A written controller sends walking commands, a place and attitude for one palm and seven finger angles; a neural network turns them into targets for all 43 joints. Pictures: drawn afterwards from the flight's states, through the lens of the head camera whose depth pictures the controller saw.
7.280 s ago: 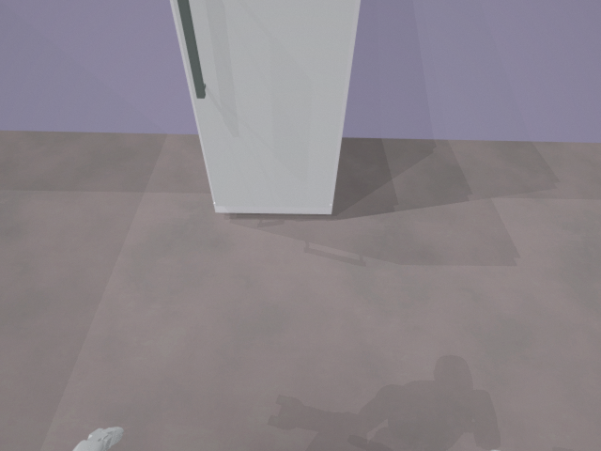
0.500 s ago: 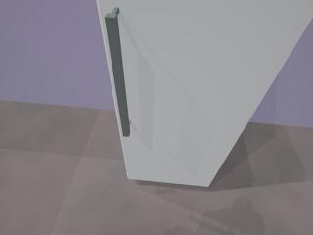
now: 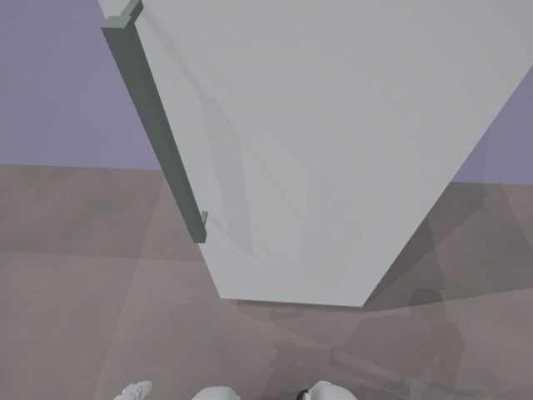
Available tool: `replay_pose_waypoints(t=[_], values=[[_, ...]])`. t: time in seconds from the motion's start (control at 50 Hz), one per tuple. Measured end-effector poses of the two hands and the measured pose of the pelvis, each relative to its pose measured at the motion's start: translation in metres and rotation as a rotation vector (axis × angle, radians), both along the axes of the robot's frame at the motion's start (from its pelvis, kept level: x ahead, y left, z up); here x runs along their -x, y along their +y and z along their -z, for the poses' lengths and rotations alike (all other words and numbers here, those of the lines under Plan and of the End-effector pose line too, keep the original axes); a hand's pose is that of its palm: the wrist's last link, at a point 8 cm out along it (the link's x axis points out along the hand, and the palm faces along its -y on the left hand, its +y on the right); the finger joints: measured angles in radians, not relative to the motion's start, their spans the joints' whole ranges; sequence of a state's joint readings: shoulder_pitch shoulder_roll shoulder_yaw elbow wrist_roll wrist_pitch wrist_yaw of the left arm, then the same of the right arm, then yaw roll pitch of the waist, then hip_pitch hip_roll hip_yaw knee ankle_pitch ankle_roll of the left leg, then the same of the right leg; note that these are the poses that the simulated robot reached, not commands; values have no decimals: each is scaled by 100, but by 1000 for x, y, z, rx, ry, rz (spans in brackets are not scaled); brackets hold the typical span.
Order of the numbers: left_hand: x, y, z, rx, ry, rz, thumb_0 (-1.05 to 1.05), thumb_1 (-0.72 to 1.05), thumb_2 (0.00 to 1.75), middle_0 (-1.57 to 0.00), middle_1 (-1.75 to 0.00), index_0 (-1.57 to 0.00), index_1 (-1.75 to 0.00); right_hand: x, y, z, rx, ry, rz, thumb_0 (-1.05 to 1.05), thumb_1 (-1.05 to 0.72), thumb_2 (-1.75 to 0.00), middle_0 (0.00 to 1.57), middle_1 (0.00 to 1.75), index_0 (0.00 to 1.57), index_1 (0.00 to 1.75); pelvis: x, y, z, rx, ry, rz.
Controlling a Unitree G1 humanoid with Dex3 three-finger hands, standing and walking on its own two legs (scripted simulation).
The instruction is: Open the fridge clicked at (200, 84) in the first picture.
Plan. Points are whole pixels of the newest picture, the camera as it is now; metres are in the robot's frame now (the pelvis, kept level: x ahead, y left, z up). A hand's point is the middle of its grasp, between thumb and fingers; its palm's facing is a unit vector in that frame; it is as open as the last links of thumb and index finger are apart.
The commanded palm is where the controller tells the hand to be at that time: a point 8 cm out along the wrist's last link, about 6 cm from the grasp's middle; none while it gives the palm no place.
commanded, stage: come to a stop and stand still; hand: left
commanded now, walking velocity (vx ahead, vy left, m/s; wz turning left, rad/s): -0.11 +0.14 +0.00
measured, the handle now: (177, 157) +0.44 +0.16 +0.10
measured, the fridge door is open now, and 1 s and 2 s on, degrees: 0 0 0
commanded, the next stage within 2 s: look again from close up in 1.82 s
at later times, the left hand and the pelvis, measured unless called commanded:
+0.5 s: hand out of the picture -0.05 +0.20 -0.16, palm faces +0.05 -0.98 -0.21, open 7.4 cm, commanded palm none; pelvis -0.04 +0.02 +0.01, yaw -1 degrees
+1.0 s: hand out of the picture -0.07 +0.18 -0.16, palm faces +0.01 -0.98 -0.18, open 7.4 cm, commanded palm none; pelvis -0.07 +0.02 +0.01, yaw -1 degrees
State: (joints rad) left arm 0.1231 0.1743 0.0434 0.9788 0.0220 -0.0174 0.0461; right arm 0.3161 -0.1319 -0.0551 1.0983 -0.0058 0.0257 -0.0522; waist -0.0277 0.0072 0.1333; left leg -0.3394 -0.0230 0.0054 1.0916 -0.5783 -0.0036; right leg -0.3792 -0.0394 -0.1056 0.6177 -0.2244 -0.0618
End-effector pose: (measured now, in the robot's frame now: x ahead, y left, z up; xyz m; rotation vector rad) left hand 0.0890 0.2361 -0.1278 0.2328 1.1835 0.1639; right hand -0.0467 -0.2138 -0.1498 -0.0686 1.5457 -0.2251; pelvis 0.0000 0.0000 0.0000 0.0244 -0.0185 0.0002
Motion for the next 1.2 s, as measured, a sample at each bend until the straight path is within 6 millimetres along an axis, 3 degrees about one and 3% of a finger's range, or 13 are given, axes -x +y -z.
replay_pose_waypoints(t=[0.12, 0.22, 0.3, 0.38, 0.5, 0.6, 0.8, 0.96, 1.06, 1.2], values=[[12, -8, 0, 41, -22, -20, 0, 92, 90, -20, -30, -20, -30, -69, -19, -11, 48, -221, -76, 0, -92, -89, 19, 30, 20, 30, 12, 2, -4, -7, 6, 0], [36, 5, 10, 69, -22, -46, 0, 92, 90, -20, -30, -20, -30, -91, -9, -20, 71, -335, -126, 0, -92, -89, 19, 30, 20, 30, 23, 13, 1, 8, 8, 7], [65, 16, 16, 85, 38, -74, 0, 92, 90, -20, -30, -20, -30, -77, 10, -24, 66, -342, -128, 0, -92, -89, 19, 30, 20, 30, 29, 22, -1, 9, -5, 9], [97, 20, 9, 81, 103, -96, 0, 91, 90, -20, -30, -20, -30, -59, 14, -26, 63, -290, -133, 0, -95, -89, 20, 30, 20, 30, 32, 25, -8, 11, 8, 4], [145, 11, 4, 65, 211, -102, 0, 91, 90, -20, -30, -19, -30, -41, 11, -15, 31, -240, -122, 1, -95, -89, 20, 30, 20, 30, 40, 23, -9, 7, 16, 19], [168, 1, -1, 77, 261, -87, 1, 91, 90, -20, -30, -19, -30, -23, 10, -16, 18, -224, -100, 1, -94, -89, 20, 30, 20, 30, 48, 21, -13, 12, 0, 15], [162, -11, 5, 111, 202, -70, 1, 91, 90, -20, -30, -20, -30, 23, 18, -17, -6, -142, -89, 1, -92, -89, 19, 30, 20, 30, 60, 18, -15, 17, -13, 10], [160, -6, 6, 101, 192, -59, 1, 92, 90, -20, -30, -20, -30, 53, 31, -16, -28, -81, -64, 1, -91, -89, 19, 30, 20, 30, 64, 20, -14, 25, -6, 11], [159, 7, 7, 78, 196, -25, 1, 91, 90, -20, -30, -20, -30, 50, 37, -7, -32, -122, -50, 1, -91, -89, 19, 30, 20, 30, 64, 32, -8, 39, 0, 15], [137, 32, -2, 30, 147, -17, 1, 91, 90, -20, -30, -20, -30, 30, 52, -2, -53, -190, -53, 1, -91, -89, 19, 30, 20, 30, 55, 44, -8, 22, 0, 26]])
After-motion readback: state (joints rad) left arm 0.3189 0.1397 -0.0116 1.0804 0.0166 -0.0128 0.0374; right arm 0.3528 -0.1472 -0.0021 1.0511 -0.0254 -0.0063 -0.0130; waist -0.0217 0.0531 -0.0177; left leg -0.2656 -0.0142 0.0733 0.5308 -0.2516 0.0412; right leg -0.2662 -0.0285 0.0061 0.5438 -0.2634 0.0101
